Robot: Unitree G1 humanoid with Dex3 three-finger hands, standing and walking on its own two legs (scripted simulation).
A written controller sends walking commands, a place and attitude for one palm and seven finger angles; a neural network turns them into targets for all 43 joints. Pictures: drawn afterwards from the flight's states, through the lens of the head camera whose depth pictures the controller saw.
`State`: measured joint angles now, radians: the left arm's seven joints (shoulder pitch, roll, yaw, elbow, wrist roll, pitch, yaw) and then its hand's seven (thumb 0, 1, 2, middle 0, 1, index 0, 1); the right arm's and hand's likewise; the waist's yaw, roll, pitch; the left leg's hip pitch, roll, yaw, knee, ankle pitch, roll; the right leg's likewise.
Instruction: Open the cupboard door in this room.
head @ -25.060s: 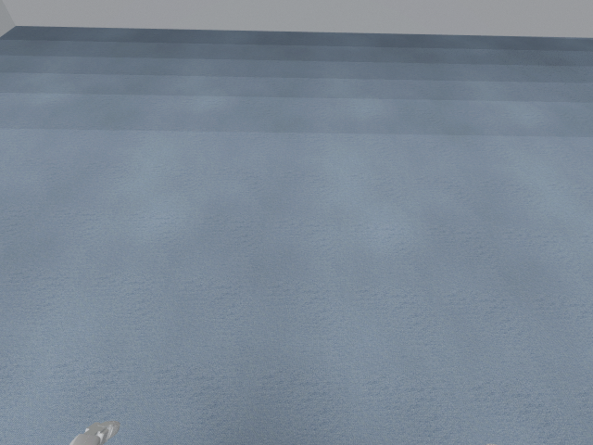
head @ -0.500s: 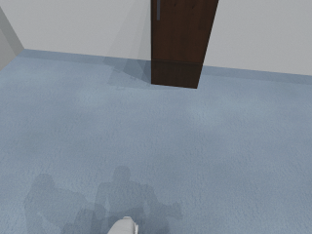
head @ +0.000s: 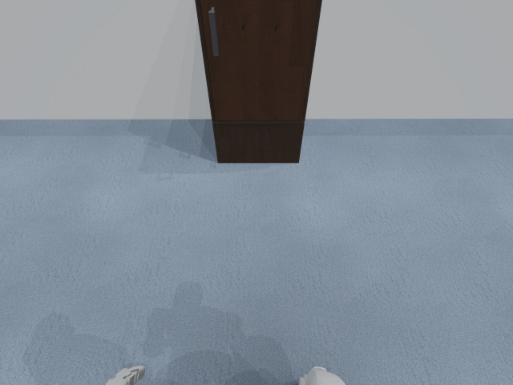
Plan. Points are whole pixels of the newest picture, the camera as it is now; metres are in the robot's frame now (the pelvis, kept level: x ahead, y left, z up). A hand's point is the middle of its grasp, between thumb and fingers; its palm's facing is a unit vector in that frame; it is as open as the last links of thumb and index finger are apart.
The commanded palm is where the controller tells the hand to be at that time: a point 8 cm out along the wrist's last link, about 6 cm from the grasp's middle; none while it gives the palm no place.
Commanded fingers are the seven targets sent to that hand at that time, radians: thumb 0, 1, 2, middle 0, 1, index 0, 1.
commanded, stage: stand and wait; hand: left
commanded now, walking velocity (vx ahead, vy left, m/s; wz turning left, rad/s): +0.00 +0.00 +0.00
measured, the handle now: (214, 32) +1.26 +0.20 -0.03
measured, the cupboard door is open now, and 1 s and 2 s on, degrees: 0 0 0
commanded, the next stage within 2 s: look at it before walking up in 0.40 s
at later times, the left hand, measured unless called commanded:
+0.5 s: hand out of the picture +0.08 +0.16 -0.18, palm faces +0.10 -0.98 -0.18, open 7.2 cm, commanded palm none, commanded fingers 0.00 0.90 0.90 -0.20 -0.30 -0.20 -0.30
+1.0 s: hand out of the picture +0.06 +0.15 -0.17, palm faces +0.05 -0.99 -0.15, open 7.4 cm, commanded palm none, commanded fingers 0.00 0.90 0.90 -0.20 -0.30 -0.20 -0.30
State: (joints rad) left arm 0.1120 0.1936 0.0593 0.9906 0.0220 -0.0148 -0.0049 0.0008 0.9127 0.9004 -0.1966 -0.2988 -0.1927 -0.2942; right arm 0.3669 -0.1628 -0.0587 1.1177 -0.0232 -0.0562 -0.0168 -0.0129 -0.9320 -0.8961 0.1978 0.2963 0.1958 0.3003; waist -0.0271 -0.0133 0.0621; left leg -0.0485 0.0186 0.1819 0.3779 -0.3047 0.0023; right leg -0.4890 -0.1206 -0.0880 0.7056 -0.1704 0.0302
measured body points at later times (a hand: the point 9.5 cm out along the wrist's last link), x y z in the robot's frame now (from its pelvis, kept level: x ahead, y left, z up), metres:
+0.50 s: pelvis +0.06 -0.02 +0.00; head +0.05 -0.01 +0.45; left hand +0.08 +0.22 -0.16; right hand +0.06 -0.24 -0.15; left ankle +0.05 +0.10 -0.74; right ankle +0.11 -0.12 -0.74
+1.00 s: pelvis +0.09 +0.00 +0.01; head +0.10 +0.00 +0.45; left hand +0.06 +0.20 -0.16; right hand +0.07 -0.20 -0.16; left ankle +0.05 +0.10 -0.74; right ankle +0.11 -0.12 -0.74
